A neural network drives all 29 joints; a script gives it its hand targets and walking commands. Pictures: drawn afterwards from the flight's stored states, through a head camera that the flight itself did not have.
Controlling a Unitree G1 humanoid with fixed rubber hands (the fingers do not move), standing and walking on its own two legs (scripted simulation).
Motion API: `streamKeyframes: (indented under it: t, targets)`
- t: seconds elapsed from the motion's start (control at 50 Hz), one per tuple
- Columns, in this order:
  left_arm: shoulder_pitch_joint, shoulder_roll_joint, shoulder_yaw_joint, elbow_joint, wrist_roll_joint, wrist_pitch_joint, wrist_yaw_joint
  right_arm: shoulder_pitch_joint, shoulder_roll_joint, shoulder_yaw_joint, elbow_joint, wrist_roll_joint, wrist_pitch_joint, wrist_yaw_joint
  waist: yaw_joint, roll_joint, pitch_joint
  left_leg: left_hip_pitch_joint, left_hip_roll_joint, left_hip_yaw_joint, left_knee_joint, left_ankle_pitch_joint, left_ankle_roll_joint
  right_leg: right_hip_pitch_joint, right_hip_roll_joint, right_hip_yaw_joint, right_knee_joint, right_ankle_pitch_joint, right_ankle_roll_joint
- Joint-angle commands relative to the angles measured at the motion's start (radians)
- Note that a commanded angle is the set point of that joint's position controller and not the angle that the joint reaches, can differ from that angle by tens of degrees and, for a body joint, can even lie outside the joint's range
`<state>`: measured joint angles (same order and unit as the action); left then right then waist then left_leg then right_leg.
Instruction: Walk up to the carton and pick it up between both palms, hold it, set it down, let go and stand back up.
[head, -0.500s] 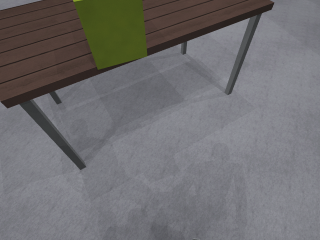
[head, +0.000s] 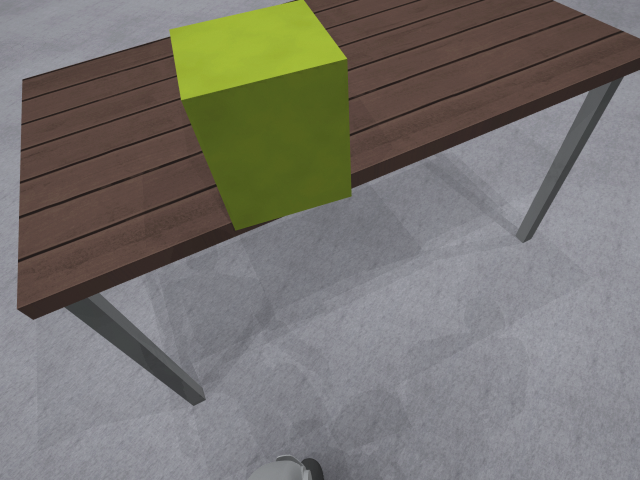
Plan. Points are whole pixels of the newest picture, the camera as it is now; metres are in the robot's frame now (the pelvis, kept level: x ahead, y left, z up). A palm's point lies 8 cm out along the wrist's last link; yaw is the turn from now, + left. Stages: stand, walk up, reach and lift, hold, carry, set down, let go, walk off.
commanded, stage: walk up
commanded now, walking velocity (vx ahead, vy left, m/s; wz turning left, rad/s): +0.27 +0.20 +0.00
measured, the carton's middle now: (267, 119) +0.63 +0.16 +0.09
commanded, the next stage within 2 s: none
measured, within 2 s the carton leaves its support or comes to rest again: neither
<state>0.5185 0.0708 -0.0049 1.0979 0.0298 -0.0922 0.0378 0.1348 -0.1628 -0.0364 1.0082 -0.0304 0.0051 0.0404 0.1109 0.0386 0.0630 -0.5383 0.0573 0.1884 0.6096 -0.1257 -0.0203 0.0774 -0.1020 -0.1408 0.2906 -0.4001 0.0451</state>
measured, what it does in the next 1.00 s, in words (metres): walks ahead: left foot, then right foot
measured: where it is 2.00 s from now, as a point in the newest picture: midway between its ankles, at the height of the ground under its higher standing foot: (368, 475)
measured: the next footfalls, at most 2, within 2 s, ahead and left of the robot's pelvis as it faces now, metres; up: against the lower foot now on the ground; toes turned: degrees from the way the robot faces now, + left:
left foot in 0.04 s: +0.17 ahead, +0.12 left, +0.00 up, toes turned +11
right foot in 0.64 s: +0.18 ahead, -0.03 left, +0.00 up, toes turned -5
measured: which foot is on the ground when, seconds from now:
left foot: up 0.00-0.02, down 0.04-1.00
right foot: down 0.00-0.06, up 0.08-0.62, down 0.64-1.00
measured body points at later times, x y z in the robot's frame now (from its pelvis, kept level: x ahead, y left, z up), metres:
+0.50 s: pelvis +0.13 +0.08 +0.02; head +0.14 +0.13 +0.46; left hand +0.17 +0.30 -0.16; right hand +0.08 -0.12 -0.13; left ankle +0.13 +0.11 -0.73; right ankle +0.20 -0.08 -0.67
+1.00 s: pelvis +0.14 +0.05 +0.01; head +0.14 +0.06 +0.46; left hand +0.10 +0.24 -0.16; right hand +0.10 -0.16 -0.15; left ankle +0.13 +0.11 -0.73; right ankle +0.14 -0.03 -0.73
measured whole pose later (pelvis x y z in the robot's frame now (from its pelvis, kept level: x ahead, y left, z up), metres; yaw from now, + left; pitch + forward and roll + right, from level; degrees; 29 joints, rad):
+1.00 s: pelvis +0.14 +0.05 +0.01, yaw +1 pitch -2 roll +0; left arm 0.32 0.09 -0.03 1.20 0.01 0.00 0.04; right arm 0.36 -0.11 0.01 1.14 -0.01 -0.01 -0.04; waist 0.01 -0.01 0.04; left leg -0.08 -0.02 0.19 0.32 -0.21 0.07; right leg -0.12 0.02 -0.12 0.35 -0.20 -0.06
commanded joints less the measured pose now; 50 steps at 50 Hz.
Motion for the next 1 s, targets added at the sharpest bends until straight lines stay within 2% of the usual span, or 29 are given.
streamKeyframes:
  t: [0.0, 0.02, 0.04, 0.06, 0.08, 0.12, 0.16, 0.18, 0.26, 0.32, 0.34, 0.36, 0.38, 0.4, 0.46, 0.48, 0.52, 0.56, 0.6, 0.64, 0.66, 0.68, 0.7, 0.76, 0.78, 0.84, 0.88, 0.92, 0.98]
  targets:
    - [0.043, 0.278, 0.072, -0.001, -0.012, 0.018, 0.036, 0.248, -0.093, -0.042, 0.001, -0.002, -0.057, -0.016, -0.162, -0.18, -0.161, 0.43, -0.005, -0.009, -0.29, 0.184, 0.09, -0.068, -0.173, 0.005, 0.408, 1.049, -0.083]
    - [0.077, 0.222, 0.061, -0.002, -0.018, 0.016, 0.027, 0.348, -0.165, -0.064, 0.017, -0.003, -0.072, -0.028, -0.189, -0.052, -0.295, 0.717, 0.098, -0.101, -0.212, 0.478, 0.12, -0.264, -0.118, 0.015, 0.599, 0.647, -0.057]
    - [0.087, 0.175, 0.051, -0.009, -0.036, 0.019, 0.014, 0.39, -0.212, -0.072, 0.038, -0.004, -0.077, -0.043, -0.195, 0.066, -0.328, 0.891, 0.253, -0.267, -0.125, 0.879, 0.172, -0.464, -0.009, 0.0, 0.788, -0.049, -0.026]
    - [0.138, 0.112, 0.044, 0.011, -0.056, 0.027, 0.007, 0.405, -0.228, -0.076, 0.05, 0.008, -0.074, -0.05, -0.184, 0.173, -0.434, 0.966, 0.374, -0.363, -0.128, 0.94, 0.263, -0.531, 0.046, 0.026, 0.945, -0.207, -0.029]
    - [0.104, 0.141, 0.061, 0.06, -0.058, 0.038, 0.007, 0.402, -0.201, -0.072, 0.046, 0.02, -0.086, -0.043, -0.197, 0.003, -0.42, 0.873, 0.43, -0.456, -0.177, 0.866, 0.235, -0.493, 0.029, 0.088, 1.026, -0.172, -0.038]
    - [-0.064, 0.12, 0.067, 0.019, -0.035, 0.049, 0.0, 0.306, -0.086, -0.026, 0.03, 0.028, -0.095, -0.042, -0.161, -0.092, -0.17, 0.56, 0.35, -0.32, -0.257, 0.871, 0.114, -0.473, 0.006, 0.141, 0.948, -0.077, -0.034]
    - [-0.109, 0.083, 0.055, 0.01, -0.011, 0.073, -0.009, 0.263, -0.083, -0.001, 0.037, 0.029, -0.088, -0.045, -0.137, 0.002, -0.009, 0.4, 0.283, -0.227, -0.303, 0.771, 0.034, -0.493, 0.008, 0.129, 0.86, 0.039, -0.02]
    - [-0.088, 0.113, 0.069, 0.005, 0.0, 0.087, -0.015, 0.253, -0.096, -0.01, 0.041, 0.027, -0.076, -0.049, -0.121, -0.022, 0.031, 0.404, 0.259, -0.216, -0.311, 0.753, -0.014, -0.504, 0.036, 0.122, 0.841, 0.074, -0.019]
    - [-0.004, 0.115, 0.075, 0.02, -0.012, 0.138, -0.041, 0.276, -0.107, 0.019, 0.05, 0.036, -0.073, -0.058, -0.059, 0.285, 0.038, 0.35, 0.192, -0.138, -0.332, 0.633, -0.125, -0.473, 0.044, 0.109, 0.771, 0.213, -0.016]
    - [-0.085, 0.127, 0.062, 0.011, -0.027, 0.163, -0.051, 0.273, -0.003, 0.069, 0.04, 0.038, -0.077, -0.06, -0.062, 0.279, 0.024, 0.265, 0.125, -0.078, -0.39, 0.479, -0.088, -0.402, 0.057, 0.103, 0.701, 0.295, -0.009]
    - [-0.124, 0.144, 0.071, -0.002, -0.031, 0.173, -0.042, 0.254, -0.018, 0.066, 0.038, 0.038, -0.081, -0.065, -0.071, 0.25, 0.067, 0.246, 0.116, -0.046, -0.371, 0.608, -0.075, -0.422, 0.079, 0.086, 0.669, 0.298, 0.003]
    - [-0.13, 0.146, 0.069, 0.0, -0.025, 0.169, -0.039, 0.251, -0.03, 0.069, 0.049, 0.03, -0.085, -0.064, -0.058, 0.234, 0.077, 0.217, 0.116, -0.043, -0.383, 0.542, -0.05, -0.429, 0.077, 0.097, 0.655, 0.319, -0.007]
    - [-0.137, 0.173, 0.077, 0.003, -0.022, 0.173, -0.035, 0.239, -0.039, 0.059, 0.032, 0.032, -0.086, -0.073, -0.063, 0.171, 0.1, 0.263, 0.11, -0.035, -0.372, 0.594, -0.047, -0.453, 0.088, 0.074, 0.643, 0.315, -0.001]
    - [-0.171, 0.148, 0.06, 0.005, -0.02, 0.167, -0.032, 0.27, -0.039, 0.06, 0.05, 0.035, -0.086, -0.074, -0.065, 0.179, 0.07, 0.286, 0.093, -0.014, -0.366, 0.657, -0.038, -0.433, 0.089, 0.063, 0.593, 0.32, -0.01]
    - [-0.246, 0.187, 0.066, -0.001, -0.028, 0.159, -0.019, 0.393, -0.08, 0.041, 0.088, 0.036, -0.074, -0.09, -0.139, 0.086, -0.004, 0.447, 0.149, -0.105, -0.311, 0.682, -0.034, -0.43, 0.078, 0.067, 0.471, 0.261, -0.012]
    - [-0.265, 0.165, 0.055, -0.007, -0.022, 0.163, -0.011, 0.403, -0.067, 0.05, 0.093, 0.036, -0.063, -0.096, -0.133, 0.1, 0.017, 0.446, 0.163, -0.12, -0.295, 0.689, -0.024, -0.425, 0.06, 0.099, 0.429, 0.22, -0.021]
    - [-0.231, 0.147, 0.048, 0.002, -0.028, 0.157, -0.003, 0.373, -0.036, 0.043, 0.085, 0.029, -0.052, -0.102, -0.124, 0.079, -0.039, 0.481, 0.198, -0.138, -0.3, 0.515, 0.06, -0.392, 0.031, 0.107, 0.382, 0.153, -0.024]
    - [-0.258, 0.131, 0.041, 0.004, -0.024, 0.148, 0.004, 0.379, -0.02, 0.052, 0.079, 0.012, -0.046, -0.103, -0.133, 0.044, 0.019, 0.419, 0.21, -0.186, -0.298, 0.508, 0.107, -0.334, 0.032, 0.118, 0.295, 0.101, -0.04]
    - [-0.232, 0.128, 0.031, 0.006, -0.021, 0.142, 0.011, 0.382, -0.014, 0.057, 0.082, 0.012, -0.033, -0.106, -0.127, 0.036, 0.035, 0.405, 0.219, -0.222, -0.314, 0.328, 0.116, -0.285, 0.019, 0.122, 0.173, 0.117, -0.056]
    - [-0.165, 0.116, 0.021, 0.027, -0.022, 0.132, 0.007, 0.375, -0.011, 0.061, 0.082, 0.017, -0.025, -0.108, -0.1, -0.051, 0.033, 0.325, 0.201, -0.247, -0.326, 0.127, 0.132, -0.175, -0.019, 0.153, 0.083, 0.283, -0.071]
    - [-0.18, 0.123, 0.02, 0.05, -0.024, 0.121, 0.004, 0.39, 0.02, 0.049, 0.083, 0.026, -0.026, -0.101, -0.128, -0.206, 0.025, 0.29, 0.157, -0.21, -0.348, 0.037, 0.128, -0.139, -0.041, 0.154, 0.075, 0.338, -0.079]
    - [-0.201, 0.104, 0.011, 0.063, -0.026, 0.115, 0.003, 0.369, 0.013, 0.053, 0.087, 0.024, -0.025, -0.102, -0.116, -0.239, 0.058, 0.3, 0.116, -0.166, -0.349, -0.029, 0.1, -0.186, -0.069, 0.193, 0.04, 0.383, -0.096]
    - [-0.14, 0.074, 0.0, 0.076, -0.033, 0.109, 0.003, 0.333, -0.008, 0.045, 0.09, 0.024, -0.026, -0.1, -0.087, -0.222, 0.019, 0.41, 0.097, -0.154, -0.343, -0.053, 0.087, -0.23, -0.047, 0.214, 0.021, 0.378, -0.103]
    - [-0.192, 0.092, -0.005, 0.068, -0.027, 0.094, 0.015, 0.363, 0.004, 0.035, 0.107, 0.022, -0.021, -0.084, -0.142, -0.152, 0.032, 0.418, 0.088, -0.155, -0.355, -0.036, 0.085, -0.234, -0.058, 0.201, -0.018, 0.308, -0.11]
    - [-0.15, 0.088, -0.01, 0.075, -0.031, 0.09, 0.015, 0.358, 0.003, 0.033, 0.125, 0.017, -0.019, -0.081, -0.117, -0.065, 0.022, 0.454, 0.072, -0.148, -0.361, -0.052, 0.08, -0.25, -0.047, 0.206, -0.032, 0.277, -0.104]
    - [-0.154, 0.107, -0.005, 0.083, -0.028, 0.089, 0.01, 0.31, 0.033, 0.045, 0.12, 0.015, -0.018, -0.084, -0.106, 0.01, 0.064, 0.424, 0.073, -0.133, -0.38, -0.094, 0.085, -0.256, -0.043, 0.185, -0.028, 0.253, -0.099]
    - [-0.139, 0.118, -0.006, 0.091, -0.023, 0.086, 0.012, 0.324, 0.054, 0.047, 0.13, 0.022, -0.018, -0.081, -0.123, -0.044, 0.067, 0.389, 0.073, -0.147, -0.369, -0.086, 0.082, -0.26, -0.04, 0.182, -0.044, 0.239, -0.093]
    - [-0.1, 0.105, -0.009, 0.095, -0.024, 0.081, 0.008, 0.293, 0.022, 0.044, 0.123, 0.019, -0.021, -0.086, -0.096, -0.012, 0.072, 0.446, 0.067, -0.133, -0.356, -0.063, 0.085, -0.301, -0.05, 0.201, -0.034, 0.274, -0.097]
    - [-0.113, 0.101, -0.015, 0.094, -0.018, 0.073, 0.01, 0.335, 0.014, 0.037, 0.141, 0.027, -0.016, -0.084, -0.131, -0.038, 0.061, 0.454, 0.078, -0.148, -0.349, -0.041, 0.078, -0.277, -0.041, 0.182, -0.042, 0.293, -0.088]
